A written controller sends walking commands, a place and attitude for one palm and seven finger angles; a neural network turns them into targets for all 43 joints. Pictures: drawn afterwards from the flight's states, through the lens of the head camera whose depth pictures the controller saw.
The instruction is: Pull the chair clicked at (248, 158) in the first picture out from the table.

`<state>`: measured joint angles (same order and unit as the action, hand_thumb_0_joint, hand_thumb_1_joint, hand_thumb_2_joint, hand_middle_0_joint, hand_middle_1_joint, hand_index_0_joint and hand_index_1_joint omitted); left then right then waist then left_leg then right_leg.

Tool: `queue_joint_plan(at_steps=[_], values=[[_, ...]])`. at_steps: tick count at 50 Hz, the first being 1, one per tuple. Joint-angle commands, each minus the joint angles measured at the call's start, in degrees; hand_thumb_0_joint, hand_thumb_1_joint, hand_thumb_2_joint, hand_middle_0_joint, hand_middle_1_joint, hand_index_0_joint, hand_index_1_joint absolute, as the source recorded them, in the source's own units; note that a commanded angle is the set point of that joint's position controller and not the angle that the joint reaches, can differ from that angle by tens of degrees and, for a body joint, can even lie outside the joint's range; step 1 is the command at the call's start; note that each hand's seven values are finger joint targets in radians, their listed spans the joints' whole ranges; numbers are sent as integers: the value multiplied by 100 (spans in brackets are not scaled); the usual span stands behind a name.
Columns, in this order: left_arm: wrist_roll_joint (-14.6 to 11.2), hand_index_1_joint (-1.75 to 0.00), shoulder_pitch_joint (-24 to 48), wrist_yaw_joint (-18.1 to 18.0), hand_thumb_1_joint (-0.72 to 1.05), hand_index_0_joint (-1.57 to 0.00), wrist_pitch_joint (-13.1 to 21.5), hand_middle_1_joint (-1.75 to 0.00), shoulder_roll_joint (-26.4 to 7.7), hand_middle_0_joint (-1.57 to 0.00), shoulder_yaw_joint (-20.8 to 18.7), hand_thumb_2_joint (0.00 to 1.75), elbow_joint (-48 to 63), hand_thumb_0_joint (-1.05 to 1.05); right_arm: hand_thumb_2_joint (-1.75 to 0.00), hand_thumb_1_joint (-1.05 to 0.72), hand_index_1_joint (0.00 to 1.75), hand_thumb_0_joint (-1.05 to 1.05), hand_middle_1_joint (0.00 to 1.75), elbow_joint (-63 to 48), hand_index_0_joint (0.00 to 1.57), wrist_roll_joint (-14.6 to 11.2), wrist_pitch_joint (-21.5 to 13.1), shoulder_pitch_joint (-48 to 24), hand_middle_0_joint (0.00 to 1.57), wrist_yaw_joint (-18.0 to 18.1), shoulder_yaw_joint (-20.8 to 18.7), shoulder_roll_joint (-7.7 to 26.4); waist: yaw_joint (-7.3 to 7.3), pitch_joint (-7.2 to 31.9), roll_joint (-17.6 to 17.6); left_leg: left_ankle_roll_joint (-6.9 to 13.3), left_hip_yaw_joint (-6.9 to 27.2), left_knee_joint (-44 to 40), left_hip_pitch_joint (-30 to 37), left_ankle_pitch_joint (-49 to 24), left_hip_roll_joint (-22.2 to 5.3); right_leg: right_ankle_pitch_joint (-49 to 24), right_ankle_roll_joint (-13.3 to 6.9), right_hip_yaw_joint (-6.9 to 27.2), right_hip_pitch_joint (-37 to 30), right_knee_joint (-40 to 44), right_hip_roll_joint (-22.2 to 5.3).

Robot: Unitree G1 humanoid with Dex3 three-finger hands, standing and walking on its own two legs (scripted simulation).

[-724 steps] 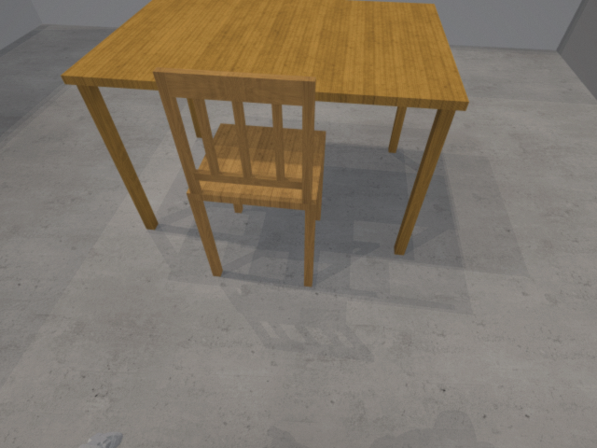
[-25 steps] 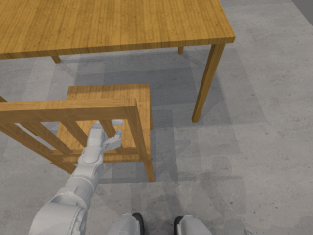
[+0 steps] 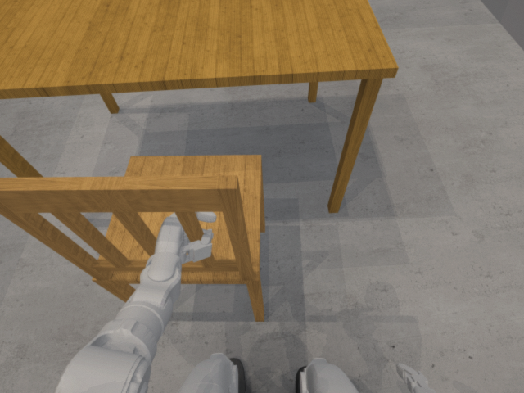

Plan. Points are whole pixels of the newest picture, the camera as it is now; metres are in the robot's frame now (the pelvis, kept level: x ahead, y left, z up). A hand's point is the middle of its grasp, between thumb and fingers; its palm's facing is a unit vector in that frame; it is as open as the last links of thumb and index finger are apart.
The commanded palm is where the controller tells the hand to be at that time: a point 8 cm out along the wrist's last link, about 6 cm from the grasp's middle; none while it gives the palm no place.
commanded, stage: step backward, pulling the chair out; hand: left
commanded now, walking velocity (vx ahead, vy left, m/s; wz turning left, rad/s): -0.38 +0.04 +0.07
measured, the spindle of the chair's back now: (146, 239) +0.38 +0.23 -0.08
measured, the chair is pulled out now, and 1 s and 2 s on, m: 0.22 0.29 0.50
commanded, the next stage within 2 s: stop walking, hand still on the chair in 1.98 s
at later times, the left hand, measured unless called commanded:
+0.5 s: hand (205, 251) +0.34 +0.11 -0.05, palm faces +0.00 -0.98 -0.19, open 5.4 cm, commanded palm +0.34 +0.16 -0.05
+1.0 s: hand (194, 286) +0.28 +0.12 -0.05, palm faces -0.07 -0.98 -0.18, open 5.4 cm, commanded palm +0.27 +0.18 -0.05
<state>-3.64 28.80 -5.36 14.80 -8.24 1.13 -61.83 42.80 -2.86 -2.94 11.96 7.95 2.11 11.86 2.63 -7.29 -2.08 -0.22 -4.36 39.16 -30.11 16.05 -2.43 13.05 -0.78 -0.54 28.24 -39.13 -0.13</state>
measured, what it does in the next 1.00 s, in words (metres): walks backwards: left foot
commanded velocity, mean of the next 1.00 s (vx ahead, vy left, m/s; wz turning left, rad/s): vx -0.38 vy -0.03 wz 0.04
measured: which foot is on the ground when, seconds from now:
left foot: down 0.00-0.40, up 0.42-0.60, down 0.62-1.00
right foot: down 0.00-1.00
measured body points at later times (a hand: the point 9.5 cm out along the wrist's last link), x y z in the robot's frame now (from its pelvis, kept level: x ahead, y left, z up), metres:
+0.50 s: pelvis -0.03 -0.01 +0.01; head +0.06 -0.02 +0.44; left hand +0.34 +0.16 -0.04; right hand +0.05 -0.26 -0.13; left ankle +0.00 +0.13 -0.69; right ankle +0.06 -0.12 -0.72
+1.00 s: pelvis -0.11 +0.02 +0.01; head -0.01 +0.01 +0.44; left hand +0.28 +0.17 -0.03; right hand -0.02 -0.24 -0.13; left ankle -0.10 +0.15 -0.72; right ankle +0.00 -0.11 -0.72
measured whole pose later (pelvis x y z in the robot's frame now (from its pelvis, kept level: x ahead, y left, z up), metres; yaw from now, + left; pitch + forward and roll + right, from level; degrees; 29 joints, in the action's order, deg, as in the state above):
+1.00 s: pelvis -0.11 +0.02 +0.01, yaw +1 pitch +4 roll +0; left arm -1.8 35.4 -4.1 11.1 -9.7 -0.9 -63.2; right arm 44.8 -2.3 -1.2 10.0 7.0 0.9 13.1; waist 4.4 -9.2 -0.4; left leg -1.4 0.5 36.9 -22.6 17.7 -0.5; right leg 5.9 0.6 -1.4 29.3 -31.5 -2.3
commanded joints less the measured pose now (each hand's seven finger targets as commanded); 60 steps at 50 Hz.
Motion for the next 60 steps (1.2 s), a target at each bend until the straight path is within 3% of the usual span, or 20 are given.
queue_joint_plan(at_steps=[1, 4, 8, 11, 14, 17, 20, 22, 27, 29, 31, 34, 39, 42, 45, 48, 51, 55, 58, 60], values=[[296, -145, 2037, -207, 90, -50, 344, -145, -1286, -50, -193, 90, 1067, 0, -90, -90, 30, 0, 30, -315, 20, 43, -270, 370, 20, 67, -373, 854, 8, 2566, 972, -102, 529, 405, 1244, 512, 143, -642, -473, 1597, -877, 1794, -1641], [304, -145, 2056, -179, 90, -50, 341, -145, -1249, -50, -190, 90, 1058, 0, -90, -90, 30, 0, 30, -220, 20, 30, -263, 348, 20, 87, -353, 977, 7, 2564, 845, -36, 751, -563, 1337, -524, -78, -1575, -194, 988, -1185, 1192, -1270], [238, -145, 2363, -124, 90, -50, 396, -145, -833, -50, 40, 90, 1220, 0, -90, -90, 30, 0, 30, -414, 20, 1, -185, 127, 20, 89, -338, 1018, -77, 2480, -596, 503, 1746, -1596, 1295, -712, -1185, 341, 118, 194, -810, -122, -270], [264, -145, 2429, -118, 90, -50, 366, -145, -928, -50, -98, 90, 1266, 0, -90, -90, 30, 0, 30, -342, 20, 96, -159, 211, 20, 108, -369, 958, -76, 2608, -703, 684, 1864, -1261, 1887, -2255, -1433, 463, 81, 214, -601, -302, -219], [331, -145, 2515, -79, 90, -50, 351, -145, -849, -50, -50, 90, 1205, 0, -90, -90, 30, 0, 30, -270, 20, 118, -171, 277, 20, 29, -387, 925, -30, 2568, -658, 567, 1583, -897, 1860, -2955, -1340, -195, 68, 253, -971, 123, -285], [283, -145, 2367, -83, 90, -50, 262, -145, -1145, -50, -224, 90, 1117, 0, -90, -90, 30, 0, 30, -347, 20, 38, -155, 190, 20, 49, -435, 969, -86, 2467, -392, 366, 1272, -857, 722, -1178, -1048, -482, -26, 530, -1632, 356, -484], [245, -145, 2255, -124, 90, -50, 236, -145, -1504, -50, -294, 90, 1057, 0, -90, -90, 30, 0, 30, -368, 20, -14, -192, 288, 20, 17, -478, 866, -24, 2506, 1008, -153, 566, 761, 795, 1049, 134, 353, -513, 2168, -1025, 2074, -1876], [269, -145, 2006, -138, 90, -50, 83, -145, -1448, -50, -377, 90, 912, 0, -90, -90, 30, 0, 30, -355, 20, 66, -187, 109, 20, -36, -432, 884, -224, 2545, 874, -197, 915, 2000, 380, 1525, 307, -528, -941, 2224, -1508, 2159, -2245], [215, -145, 2061, -122, 90, -50, -156, -145, -1306, -50, -421, 90, 1016, 0, -90, -90, 30, 0, 30, -174, 20, 27, -156, 260, 20, 3, -290, 964, -89, 2744, 1008, -227, 802, 3, 848, 1189, 179, -3431, -555, 1103, -2445, 1240, -1841], [206, -145, 2164, -79, 90, -50, -217, -145, -1166, -50, -233, 90, 1132, 0, -90, -90, 30, 0, 30, -107, 20, 15, -89, 434, 20, 53, -338, 1051, 0, 2856, 943, -170, 636, -1222, 1365, -34, 9, -3307, -269, 828, -2363, 972, -1602], [184, -145, 2322, -24, 90, -50, -215, -145, -974, -50, -79, 90, 1221, 0, -90, -90, 30, 0, 30, -297, 20, 8, -10, 335, 20, 98, -474, 1237, -62, 2632, 157, 165, 1114, -1400, 1733, -1868, -709, -2266, 156, 291, -1694, 696, -781], [258, -145, 2953, 62, 90, -50, -32, -145, -569, -50, 159, 90, 1695, 0, -90, -90, 30, 0, 30, -525, 20, 129, 72, 135, 20, 40, -419, 958, -25, 2590, -1171, 356, 1243, -1496, 1470, -2360, -1144, -730, 187, -19, -1471, -272, -434], [392, -145, 2721, 39, 90, -50, 176, -145, -728, -50, -84, 90, 1339, 0, -90, -90, 30, 0, 30, -278, 20, 163, 55, 508, 20, -114, -555, 957, 58, 2667, -402, 235, 1093, -455, 2326, -4397, -1172, -2030, 25, 170, -1414, 502, -450], [323, -145, 2416, 18, 90, -50, 164, -145, -1153, -50, -291, 90, 1023, 0, -90, -90, 30, 0, 30, -218, 20, 66, 100, 552, 20, -44, -602, 975, 107, 3073, 535, -259, 546, 158, 1487, -1662, -445, -4184, -313, 819, -2192, 846, -1276], [325, -145, 2283, 44, 90, -50, 27, -145, -1356, -50, -373, 90, 872, 0, -90, -90, 30, 0, 30, -284, 20, 21, 12, 297, 20, -13, -509, 925, -92, 2889, 1167, -227, 667, 736, 954, 1528, 123, -2355, -545, 1305, -1862, 1704, -1897], [310, -145, 2218, 24, 90, -50, -65, -145, -1168, -50, -342, 90, 808, 0, -90, -90, 30, 0, 30, -115, 20, 62, -31, 473, 20, 29, -391, 968, 57, 2824, 1031, -89, 545, -976, 1506, 502, -29, -1716, -175, 597, -1689, 1440, -1380], [245, -145, 2494, 53, 90, -50, 80, -145, -984, -50, -194, 90, 1252, 0, -90, -90, 30, 0, 30, -470, 20, 107, 24, 18, 20, 38, -442, 1060, -110, 2329, -1173, 573, 1643, -1958, 908, -904, -1341, 257, 217, -19, -1358, -254, -222], [329, -145, 2720, 45, 90, -50, 162, -145, -871, -50, -243, 90, 1235, 0, -90, -90, 30, 0, 30, -271, 20, 161, -36, 458, 20, -88, -535, 970, 18, 2636, -204, 605, 1536, -619, 2399, -4289, -1400, -629, 85, 225, -1208, 387, -252], [419, -145, 2830, 69, 90, -50, 234, -145, -970, -50, -129, 90, 1179, 0, -90, -90, 30, 0, 30, -197, 20, 154, -28, 429, 20, -136, -532, 973, 72, 2515, -658, 110, 1025, -547, 1639, -2939, -963, -2443, -22, 454, -1718, 758, -641], [355, -145, 2586, -7, 90, -50, 244, -145, -1438, -50, -410, 90, 1053, 0, -90, -90, 30, 0, 30, -139, 20, 49, -14, 562, 20, -35, -614, 978, 101, 3164, 458, -186, 546, 33, 1480, -1456, -369, -3563, -208, 1079, -2179, 1091, -1260]])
